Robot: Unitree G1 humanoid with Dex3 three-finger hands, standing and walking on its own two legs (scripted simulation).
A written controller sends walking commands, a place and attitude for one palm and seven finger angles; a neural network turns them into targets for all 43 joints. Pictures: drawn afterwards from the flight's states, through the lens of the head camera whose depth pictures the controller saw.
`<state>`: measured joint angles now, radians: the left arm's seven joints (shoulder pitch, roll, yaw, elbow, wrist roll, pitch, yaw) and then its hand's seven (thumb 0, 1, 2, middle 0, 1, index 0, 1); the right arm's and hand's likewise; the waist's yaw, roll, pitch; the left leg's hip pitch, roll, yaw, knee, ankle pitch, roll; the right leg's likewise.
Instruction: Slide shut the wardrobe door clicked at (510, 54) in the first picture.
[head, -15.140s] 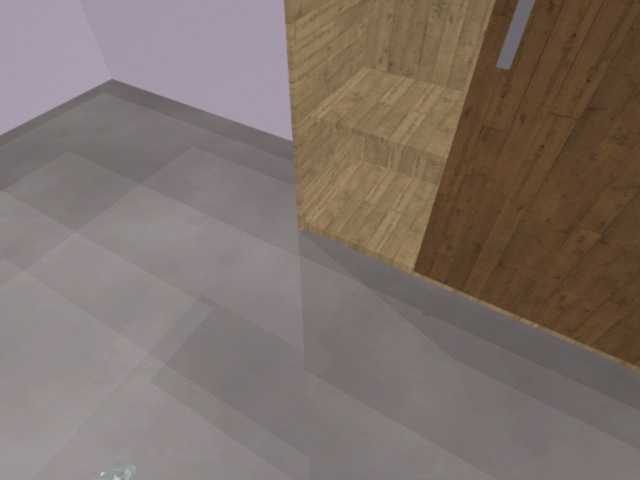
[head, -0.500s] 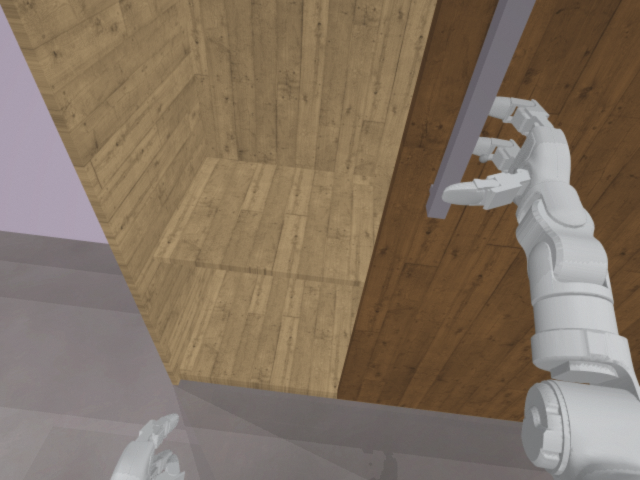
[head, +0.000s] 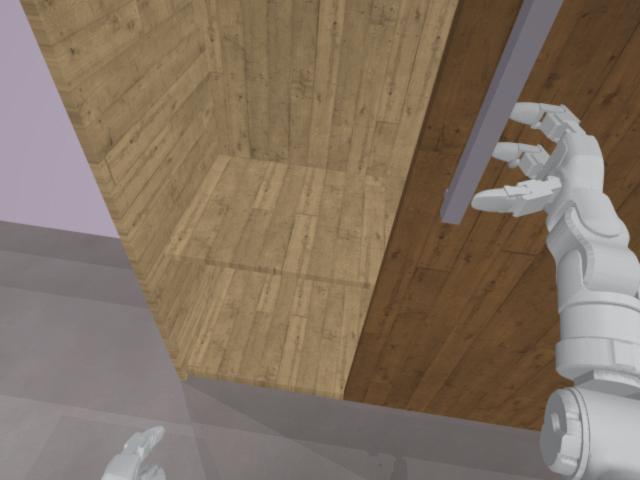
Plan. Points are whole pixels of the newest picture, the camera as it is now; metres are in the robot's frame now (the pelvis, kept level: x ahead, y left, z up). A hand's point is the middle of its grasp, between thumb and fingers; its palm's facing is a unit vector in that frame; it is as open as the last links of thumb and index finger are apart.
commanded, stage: move the hooked fingers beside the handle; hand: right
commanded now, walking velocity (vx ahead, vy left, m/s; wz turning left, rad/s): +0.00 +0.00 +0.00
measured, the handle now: (487, 113) +0.49 -0.14 +0.26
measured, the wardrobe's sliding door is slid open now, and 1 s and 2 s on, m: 0.50 0.50 0.50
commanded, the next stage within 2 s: feel for the door with the fingertips in 1.58 s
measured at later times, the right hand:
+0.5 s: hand (546, 182) +0.39 -0.19 +0.24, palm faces +0.07 +1.00 -0.02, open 14.0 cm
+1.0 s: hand (545, 177) +0.41 -0.20 +0.24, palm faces +0.05 +1.00 -0.01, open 14.0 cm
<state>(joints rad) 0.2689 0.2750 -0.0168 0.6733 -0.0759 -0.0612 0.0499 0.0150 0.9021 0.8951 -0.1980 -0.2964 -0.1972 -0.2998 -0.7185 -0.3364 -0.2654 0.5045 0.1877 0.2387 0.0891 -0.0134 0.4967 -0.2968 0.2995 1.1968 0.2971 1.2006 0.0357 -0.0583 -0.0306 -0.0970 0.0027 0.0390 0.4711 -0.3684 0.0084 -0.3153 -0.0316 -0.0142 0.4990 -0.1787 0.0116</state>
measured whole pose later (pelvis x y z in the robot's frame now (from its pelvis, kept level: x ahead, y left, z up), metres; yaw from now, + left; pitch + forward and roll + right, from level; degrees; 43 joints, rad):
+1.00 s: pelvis -0.01 -0.01 +0.00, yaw -1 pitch -1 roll +1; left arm 0.27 0.28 -0.03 0.68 -0.08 -0.09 0.06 0.02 0.90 0.90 -0.20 -0.30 -0.20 -0.30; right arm -0.71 -0.39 -0.28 0.53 0.21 0.23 0.16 -0.01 0.50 -0.30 0.30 1.20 0.30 1.20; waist 0.03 -0.06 -0.03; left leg -0.10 0.01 0.05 0.47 -0.35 0.00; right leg -0.33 -0.02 0.00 0.50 -0.16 0.00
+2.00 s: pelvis +0.00 +0.00 +0.00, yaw +0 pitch -1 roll +0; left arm 0.23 0.26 -0.03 0.66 -0.08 -0.05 0.05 0.01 0.90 0.90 -0.20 -0.30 -0.20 -0.30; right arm -0.68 -0.31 -0.25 0.43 0.20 0.27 0.09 -0.01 0.50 -0.30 0.30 1.20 0.30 1.20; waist 0.03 -0.06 -0.04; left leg -0.09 0.01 0.04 0.47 -0.37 0.01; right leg -0.31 -0.03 -0.01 0.50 -0.18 0.01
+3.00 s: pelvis +0.00 +0.00 +0.00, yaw +1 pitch +0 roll +0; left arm 0.30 0.27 -0.01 0.69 -0.07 -0.05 0.04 0.02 0.90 0.90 -0.20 -0.30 -0.20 -0.30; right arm -0.76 -0.32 -0.27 0.57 0.17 0.21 0.06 -0.01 0.50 -0.30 0.32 1.22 0.30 1.20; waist 0.05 -0.06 -0.03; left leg -0.11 0.00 0.03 0.47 -0.37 0.00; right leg -0.32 -0.03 -0.02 0.50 -0.18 0.01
